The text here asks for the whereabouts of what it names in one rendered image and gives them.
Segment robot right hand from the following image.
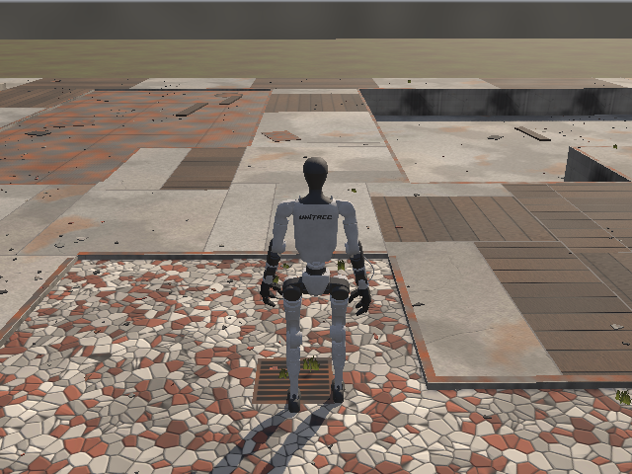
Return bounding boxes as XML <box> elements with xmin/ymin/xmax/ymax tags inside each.
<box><xmin>349</xmin><ymin>287</ymin><xmax>371</xmax><ymax>316</ymax></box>

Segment robot right foot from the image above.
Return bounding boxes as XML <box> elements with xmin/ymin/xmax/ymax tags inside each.
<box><xmin>331</xmin><ymin>378</ymin><xmax>346</xmax><ymax>403</ymax></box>

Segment right robot forearm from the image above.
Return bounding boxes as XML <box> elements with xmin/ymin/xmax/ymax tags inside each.
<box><xmin>350</xmin><ymin>240</ymin><xmax>369</xmax><ymax>289</ymax></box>

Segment robot left hand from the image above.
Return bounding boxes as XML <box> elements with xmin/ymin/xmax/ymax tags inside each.
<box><xmin>260</xmin><ymin>281</ymin><xmax>282</xmax><ymax>307</ymax></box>

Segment left robot upper arm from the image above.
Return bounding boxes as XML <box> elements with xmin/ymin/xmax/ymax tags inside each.
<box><xmin>271</xmin><ymin>199</ymin><xmax>295</xmax><ymax>254</ymax></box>

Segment humanoid robot head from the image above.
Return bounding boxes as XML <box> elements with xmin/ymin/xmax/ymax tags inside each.
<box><xmin>299</xmin><ymin>157</ymin><xmax>333</xmax><ymax>204</ymax></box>

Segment right robot upper arm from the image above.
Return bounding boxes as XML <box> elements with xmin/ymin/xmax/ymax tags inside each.
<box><xmin>336</xmin><ymin>199</ymin><xmax>360</xmax><ymax>255</ymax></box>

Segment left robot forearm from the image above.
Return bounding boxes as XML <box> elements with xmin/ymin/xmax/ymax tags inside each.
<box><xmin>263</xmin><ymin>239</ymin><xmax>281</xmax><ymax>284</ymax></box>

